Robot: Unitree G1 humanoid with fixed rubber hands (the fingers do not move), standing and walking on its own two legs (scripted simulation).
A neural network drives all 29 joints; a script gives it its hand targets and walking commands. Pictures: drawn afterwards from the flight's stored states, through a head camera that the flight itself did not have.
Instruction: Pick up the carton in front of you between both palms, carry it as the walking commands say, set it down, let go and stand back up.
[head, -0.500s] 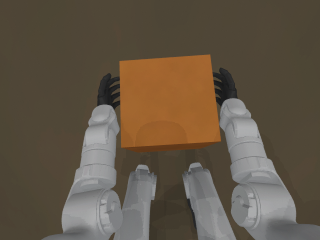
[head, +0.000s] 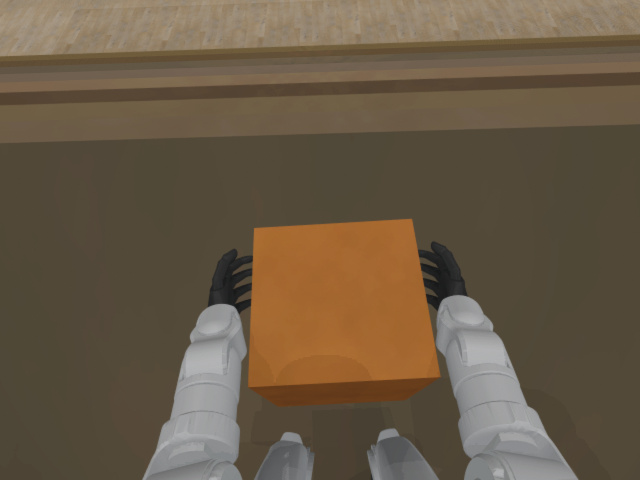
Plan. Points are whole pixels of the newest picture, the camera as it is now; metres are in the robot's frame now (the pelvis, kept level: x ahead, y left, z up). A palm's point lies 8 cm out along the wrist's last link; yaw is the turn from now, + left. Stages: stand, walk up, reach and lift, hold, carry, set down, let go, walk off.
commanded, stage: reach and lift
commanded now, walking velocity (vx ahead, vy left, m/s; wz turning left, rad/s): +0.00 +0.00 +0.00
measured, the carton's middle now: (337, 323) +0.34 +0.00 -0.11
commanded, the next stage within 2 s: hold in 1.46 s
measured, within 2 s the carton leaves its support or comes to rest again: neither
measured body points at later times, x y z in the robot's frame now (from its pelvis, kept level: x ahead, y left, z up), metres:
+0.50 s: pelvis +0.03 +0.00 +0.09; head +0.00 +0.00 +0.53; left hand +0.33 +0.15 +0.10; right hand +0.33 -0.15 +0.10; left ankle +0.04 +0.13 -0.65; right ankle +0.04 -0.13 -0.65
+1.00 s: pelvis +0.02 +0.00 +0.09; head -0.01 +0.00 +0.54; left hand +0.33 +0.15 +0.11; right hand +0.33 -0.15 +0.11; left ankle +0.04 +0.13 -0.65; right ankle +0.04 -0.13 -0.65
